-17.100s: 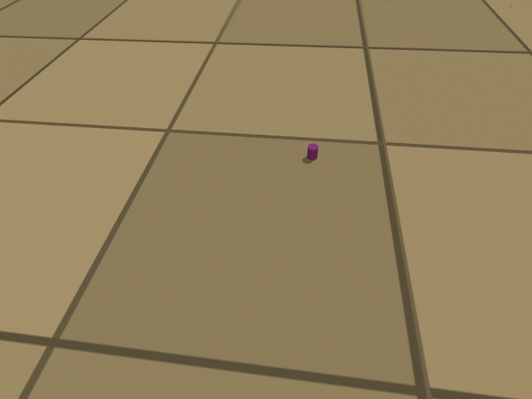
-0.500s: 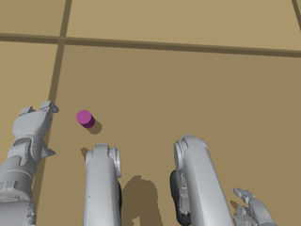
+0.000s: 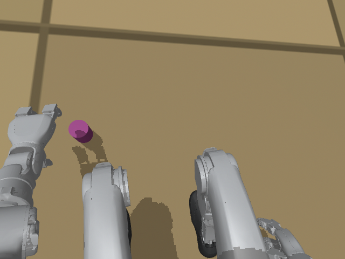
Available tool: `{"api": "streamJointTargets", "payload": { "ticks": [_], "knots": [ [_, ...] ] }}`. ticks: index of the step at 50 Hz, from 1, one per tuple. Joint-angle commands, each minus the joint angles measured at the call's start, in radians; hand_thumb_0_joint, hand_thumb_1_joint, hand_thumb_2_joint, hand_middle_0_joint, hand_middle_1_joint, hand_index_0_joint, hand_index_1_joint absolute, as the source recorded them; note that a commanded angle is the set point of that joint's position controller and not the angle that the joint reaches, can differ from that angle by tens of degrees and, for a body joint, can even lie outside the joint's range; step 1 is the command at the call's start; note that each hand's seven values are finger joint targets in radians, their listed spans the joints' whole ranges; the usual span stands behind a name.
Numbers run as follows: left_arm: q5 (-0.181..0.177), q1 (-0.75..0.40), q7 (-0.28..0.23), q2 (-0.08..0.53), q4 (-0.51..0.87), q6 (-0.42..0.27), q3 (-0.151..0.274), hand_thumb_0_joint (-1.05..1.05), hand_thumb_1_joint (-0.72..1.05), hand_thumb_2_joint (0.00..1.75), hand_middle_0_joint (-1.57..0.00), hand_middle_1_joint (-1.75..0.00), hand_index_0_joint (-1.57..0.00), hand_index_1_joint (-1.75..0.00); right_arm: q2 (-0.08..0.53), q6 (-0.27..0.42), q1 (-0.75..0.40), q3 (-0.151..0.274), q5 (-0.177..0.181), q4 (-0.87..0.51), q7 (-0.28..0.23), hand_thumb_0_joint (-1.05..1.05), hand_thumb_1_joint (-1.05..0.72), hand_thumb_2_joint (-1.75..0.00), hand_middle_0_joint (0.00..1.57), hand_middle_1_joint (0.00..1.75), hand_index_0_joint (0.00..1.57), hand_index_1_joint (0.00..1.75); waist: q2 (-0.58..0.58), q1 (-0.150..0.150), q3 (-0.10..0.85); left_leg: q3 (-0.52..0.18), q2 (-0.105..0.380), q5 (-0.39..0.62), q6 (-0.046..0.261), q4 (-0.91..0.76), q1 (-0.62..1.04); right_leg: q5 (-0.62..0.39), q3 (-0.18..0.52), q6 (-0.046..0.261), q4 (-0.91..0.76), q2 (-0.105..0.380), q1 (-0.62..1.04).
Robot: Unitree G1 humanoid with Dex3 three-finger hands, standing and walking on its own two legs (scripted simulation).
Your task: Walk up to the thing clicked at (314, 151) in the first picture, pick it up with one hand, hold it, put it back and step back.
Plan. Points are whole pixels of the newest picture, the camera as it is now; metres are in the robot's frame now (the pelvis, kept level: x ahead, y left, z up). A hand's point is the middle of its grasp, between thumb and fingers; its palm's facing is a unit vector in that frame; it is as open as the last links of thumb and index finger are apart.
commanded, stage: rise first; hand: left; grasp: from above
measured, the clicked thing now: (81, 131) +0.46 +0.24 -0.32
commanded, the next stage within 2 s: approach in 0.82 s
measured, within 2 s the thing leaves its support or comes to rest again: neither
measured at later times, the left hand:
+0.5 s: hand (52, 138) +0.41 +0.28 -0.19, palm faces -0.45 -0.08 -0.89, open 13.3 cm
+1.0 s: hand (56, 136) +0.42 +0.27 -0.21, palm faces -0.45 -0.07 -0.89, open 13.5 cm
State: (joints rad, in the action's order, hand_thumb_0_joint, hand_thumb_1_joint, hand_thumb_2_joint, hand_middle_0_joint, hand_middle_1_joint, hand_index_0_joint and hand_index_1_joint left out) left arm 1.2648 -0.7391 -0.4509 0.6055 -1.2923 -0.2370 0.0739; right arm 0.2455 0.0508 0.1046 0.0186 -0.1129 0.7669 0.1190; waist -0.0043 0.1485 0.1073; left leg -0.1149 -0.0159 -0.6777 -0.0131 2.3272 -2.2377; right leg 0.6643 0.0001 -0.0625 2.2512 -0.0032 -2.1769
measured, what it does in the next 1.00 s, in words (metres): stands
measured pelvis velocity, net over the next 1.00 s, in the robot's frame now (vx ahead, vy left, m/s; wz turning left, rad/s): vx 0.01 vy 0.00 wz -0.02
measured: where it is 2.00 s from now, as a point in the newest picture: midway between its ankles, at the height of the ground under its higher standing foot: (164, 243)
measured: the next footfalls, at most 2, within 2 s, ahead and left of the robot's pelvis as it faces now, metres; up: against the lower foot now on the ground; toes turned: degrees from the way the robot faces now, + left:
none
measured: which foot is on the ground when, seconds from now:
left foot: down 0.00-1.00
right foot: down 0.00-1.00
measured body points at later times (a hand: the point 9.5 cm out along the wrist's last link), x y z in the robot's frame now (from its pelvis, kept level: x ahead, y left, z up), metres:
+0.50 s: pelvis +0.01 -0.01 -0.02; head +0.23 +0.05 +0.37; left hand +0.43 +0.28 -0.14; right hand +0.08 -0.29 -0.13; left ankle +0.08 +0.12 -0.32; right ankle +0.10 -0.14 -0.32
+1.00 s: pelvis +0.01 +0.00 -0.03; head +0.23 +0.06 +0.36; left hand +0.44 +0.27 -0.16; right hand +0.08 -0.28 -0.14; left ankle +0.08 +0.12 -0.32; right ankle +0.10 -0.14 -0.32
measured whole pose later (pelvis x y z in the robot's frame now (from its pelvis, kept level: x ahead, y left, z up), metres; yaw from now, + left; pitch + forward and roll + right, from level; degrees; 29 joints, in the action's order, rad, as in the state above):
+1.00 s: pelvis +0.01 +0.00 -0.03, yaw -1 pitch +33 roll -7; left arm 1.27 -0.83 -0.51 0.65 -1.45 -0.23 0.09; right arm 0.26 0.07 0.12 -0.01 -0.16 0.79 0.15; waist -0.01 0.21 0.08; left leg -0.14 -0.02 -0.70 -0.03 2.42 -2.31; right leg 0.68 -0.01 -0.06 2.34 -0.01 -2.25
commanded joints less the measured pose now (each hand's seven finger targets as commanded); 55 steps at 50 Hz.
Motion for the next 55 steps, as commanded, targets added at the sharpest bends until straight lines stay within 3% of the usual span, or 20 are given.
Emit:
{"api": "streamJointTargets", "payload": {
  "ticks": [1,8,9,11,13,24,33,38,41,45,46,48,50,52,53,55],
  "knots": [
    [-0.017,-0.292,-0.054,0.249,0.111,0.019,0.059,0.0,-0.37,0.87,-0.23,-0.83,-0.23,-0.83,0.242,0.022,0.17,0.083,-0.01,-0.019,-0.011,0.0,-0.9,-0.9,0.2,0.3,0.2,0.3,0.224,0.008,0.637,0.082,-0.005,0.118,0.036,-0.277,0.538,-0.132,-0.127,0.09,-0.202,-0.01,0.227],
    [-0.025,-0.269,-0.043,0.236,0.064,0.029,0.049,0.0,-0.39,0.88,-0.22,-0.85,-0.22,-0.86,0.236,0.025,0.181,0.073,-0.014,-0.017,-0.004,0.0,-0.9,-0.9,0.2,0.3,0.2,0.3,0.201,0.014,0.618,0.094,-0.012,0.132,0.043,-0.244,0.491,-0.152,-0.127,0.091,-0.198,-0.016,0.257],
    [-0.028,-0.294,-0.04,0.239,0.082,0.025,0.049,0.0,-0.39,0.89,-0.21,-0.86,-0.21,-0.86,0.233,0.024,0.185,0.071,-0.017,-0.019,-0.004,0.0,-0.9,-0.9,0.2,0.3,0.2,0.3,0.185,0.023,0.626,0.098,-0.014,0.131,0.047,-0.237,0.471,-0.154,-0.125,0.089,-0.205,-0.018,0.276],
    [-0.039,-0.28,-0.036,0.26,0.078,0.023,0.069,0.0,-0.38,0.88,-0.22,-0.86,-0.22,-0.86,0.237,0.024,0.185,0.074,-0.015,-0.02,-0.003,0.0,-0.9,-0.9,0.2,0.3,0.2,0.3,0.188,0.012,0.625,0.1,-0.012,0.13,0.046,-0.234,0.474,-0.151,-0.122,0.089,-0.203,-0.015,0.274],
    [-0.041,-0.291,-0.032,0.261,0.082,0.016,0.062,0.0,-0.38,0.88,-0.21,-0.87,-0.22,-0.87,0.235,0.023,0.187,0.074,-0.016,-0.018,-0.002,0.0,-0.9,-0.9,0.2,0.3,0.2,0.3,0.168,0.016,0.643,0.103,-0.013,0.133,0.049,-0.217,0.46,-0.162,-0.118,0.09,-0.207,-0.02,0.293],
    [-0.015,-0.296,-0.057,0.281,0.055,-0.016,0.086,0.0,-0.4,0.89,-0.19,-0.9,-0.2,-0.89,0.242,0.013,0.191,0.069,-0.027,-0.005,0.006,0.0,-0.9,-0.9,0.2,0.3,0.2,0.3,0.201,0.022,0.636,0.107,-0.016,0.159,0.045,-0.189,0.444,-0.187,-0.121,0.089,-0.171,-0.023,0.285],
    [-0.009,-0.321,-0.076,0.268,0.015,-0.013,0.063,0.0,-0.42,0.91,-0.17,-0.92,-0.18,-0.91,0.25,0.021,0.182,0.065,-0.037,-0.001,0.008,0.0,-0.9,-0.9,0.2,0.3,0.2,0.3,0.193,0.04,0.593,0.103,-0.016,0.093,0.047,-0.183,0.41,-0.128,-0.127,0.091,-0.17,-0.024,0.242],
    [-0.012,-0.324,-0.088,0.274,0.009,-0.007,0.074,0.0,-0.4,0.9,-0.19,-0.9,-0.19,-0.9,0.255,0.025,0.189,0.059,-0.04,0.001,0.01,0.0,-0.9,-0.9,0.2,0.3,0.2,0.3,0.213,0.046,0.63,0.096,-0.016,0.137,0.045,-0.178,0.439,-0.166,-0.135,0.086,-0.149,-0.023,0.245],
    [-0.002,-0.344,-0.089,0.266,-0.025,-0.001,0.059,0.0,-0.41,0.9,-0.19,-0.9,-0.19,-0.9,0.258,0.026,0.18,0.057,-0.04,0.007,0.011,0.0,-0.9,-0.9,0.2,0.3,0.2,0.3,0.227,0.052,0.594,0.096,-0.017,0.112,0.043,-0.18,0.426,-0.143,-0.136,0.09,-0.149,-0.025,0.21],
    [0.0,-0.355,-0.091,0.28,-0.029,-0.003,0.063,0.0,-0.43,0.92,-0.18,-0.91,-0.17,-0.91,0.258,0.027,0.183,0.051,-0.043,0.006,0.012,0.0,-0.9,-0.9,0.2,0.3,0.2,0.3,0.22,0.055,0.592,0.099,-0.02,0.1,0.045,-0.173,0.402,-0.134,-0.133,0.091,-0.153,-0.025,0.223],
    [0.001,-0.343,-0.091,0.275,-0.041,-0.001,0.065,0.0,-0.51,1.0,-0.18,-0.85,-0.14,-0.9,0.259,0.029,0.189,0.05,-0.046,0.005,0.013,0.0,-0.91,-0.9,0.2,0.3,0.2,0.3,0.211,0.058,0.58,0.099,-0.021,0.104,0.047,-0.172,0.401,-0.139,-0.135,0.089,-0.153,-0.024,0.225],
    [-0.001,-0.349,-0.091,0.236,-0.043,0.001,0.035,0.0,-0.49,0.96,-0.12,-0.99,-0.12,-0.98,0.257,0.034,0.19,0.051,-0.046,0.008,0.018,0.0,-0.9,-0.9,0.2,0.3,0.2,0.3,0.23,0.069,0.585,0.096,-0.019,0.115,0.044,-0.172,0.424,-0.153,-0.14,0.087,-0.148,-0.025,0.22],
    [-0.004,-0.406,-0.093,0.209,-0.009,0.001,0.008,0.0,-0.49,0.96,-0.11,-1.01,-0.11,-1.01,0.259,0.039,0.205,0.051,-0.045,0.015,0.02,0.0,-0.9,-0.9,0.2,0.3,0.2,0.3,0.242,0.091,0.599,0.089,-0.015,0.134,0.042,-0.171,0.444,-0.173,-0.146,0.086,-0.145,-0.026,0.215],
    [-0.011,-0.444,-0.102,0.206,0.007,0.007,-0.003,0.0,-0.5,0.96,-0.11,-1.01,-0.11,-1.01,0.263,0.039,0.204,0.054,-0.042,0.02,0.02,0.0,-0.9,-0.9,0.2,0.3,0.2,0.3,0.268,0.09,0.633,0.083,-0.012,0.151,0.036,-0.172,0.473,-0.187,-0.148,0.091,-0.135,-0.028,0.2],
    [-0.015,-0.478,-0.108,0.181,-0.002,0.01,-0.013,0.0,-0.5,0.96,-0.11,-1.01,-0.11,-1.0,0.268,0.042,0.216,0.057,-0.045,0.019,0.02,0.0,-0.9,-0.9,0.2,0.3,0.2,0.3,0.268,0.117,0.62,0.077,-0.009,0.143,0.035,-0.172,0.474,-0.181,-0.156,0.088,-0.129,-0.026,0.182],
    [-0.009,-0.519,-0.117,0.147,0.0,0.021,-0.046,0.0,-0.51,0.97,-0.09,-1.03,-0.1,-1.02,0.265,0.044,0.218,0.052,-0.046,0.026,0.021,0.0,-0.9,-0.9,0.2,0.3,0.2,0.3,0.296,0.129,0.619,0.075,-0.006,0.145,0.031,-0.177,0.491,-0.185,-0.159,0.088,-0.134,-0.028,0.167]
  ]
}}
